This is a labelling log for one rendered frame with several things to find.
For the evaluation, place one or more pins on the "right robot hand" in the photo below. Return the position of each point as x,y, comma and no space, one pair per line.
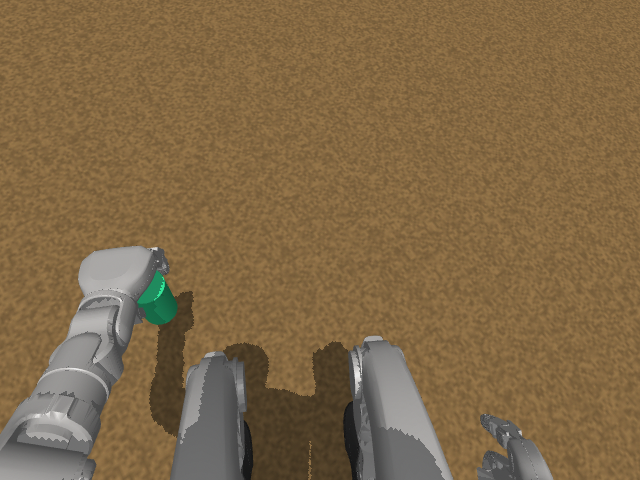
524,461

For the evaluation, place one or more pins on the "left robot hand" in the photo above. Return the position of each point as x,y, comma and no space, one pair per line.
128,270

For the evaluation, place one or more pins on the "can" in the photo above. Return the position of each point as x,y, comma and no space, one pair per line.
158,301

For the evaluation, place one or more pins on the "right robot foot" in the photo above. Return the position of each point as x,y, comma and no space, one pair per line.
351,442

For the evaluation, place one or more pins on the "left robot arm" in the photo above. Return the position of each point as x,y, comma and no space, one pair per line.
52,432

